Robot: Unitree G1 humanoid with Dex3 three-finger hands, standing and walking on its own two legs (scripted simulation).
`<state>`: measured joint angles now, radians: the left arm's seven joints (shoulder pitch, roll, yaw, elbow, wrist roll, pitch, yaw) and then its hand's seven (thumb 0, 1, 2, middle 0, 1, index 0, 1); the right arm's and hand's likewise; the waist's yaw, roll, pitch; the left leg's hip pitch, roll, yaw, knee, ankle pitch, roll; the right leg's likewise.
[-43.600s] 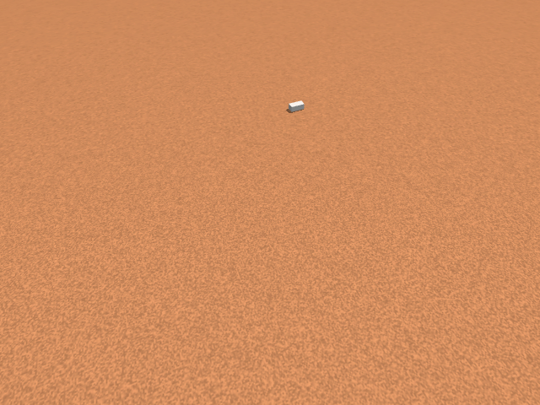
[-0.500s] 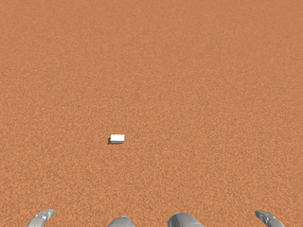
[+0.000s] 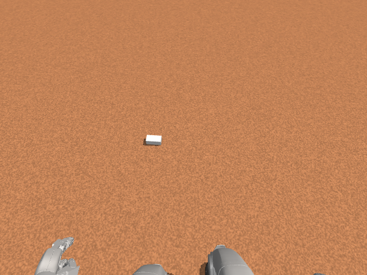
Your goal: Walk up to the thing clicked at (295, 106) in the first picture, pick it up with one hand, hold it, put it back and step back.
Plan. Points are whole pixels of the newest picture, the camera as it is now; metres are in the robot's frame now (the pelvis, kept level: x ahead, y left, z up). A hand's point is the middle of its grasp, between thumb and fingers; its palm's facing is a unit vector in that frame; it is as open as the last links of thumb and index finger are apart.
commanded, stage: step back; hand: left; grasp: from above
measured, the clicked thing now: (153, 139) +0.90 +0.21 -0.73
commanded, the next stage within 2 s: stand in 1.70 s
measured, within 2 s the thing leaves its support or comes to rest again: neither
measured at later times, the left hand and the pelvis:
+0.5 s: hand out of the picture -0.10 +0.25 -0.12, palm faces -0.01 -0.90 -0.44, open 7.4 cm; pelvis -0.17 -0.03 +0.01, yaw -1 degrees
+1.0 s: hand out of the picture -0.15 +0.24 -0.13, palm faces +0.05 -0.92 -0.38, open 7.4 cm; pelvis -0.20 -0.03 +0.02, yaw +1 degrees
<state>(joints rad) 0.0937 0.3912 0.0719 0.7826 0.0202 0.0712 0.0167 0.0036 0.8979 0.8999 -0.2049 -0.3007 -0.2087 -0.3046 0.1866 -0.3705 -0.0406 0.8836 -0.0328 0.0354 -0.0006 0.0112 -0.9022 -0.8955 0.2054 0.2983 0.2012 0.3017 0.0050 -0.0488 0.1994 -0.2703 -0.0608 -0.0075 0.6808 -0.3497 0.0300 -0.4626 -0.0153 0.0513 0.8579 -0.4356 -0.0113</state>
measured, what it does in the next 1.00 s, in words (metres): walks backwards: right foot, then left foot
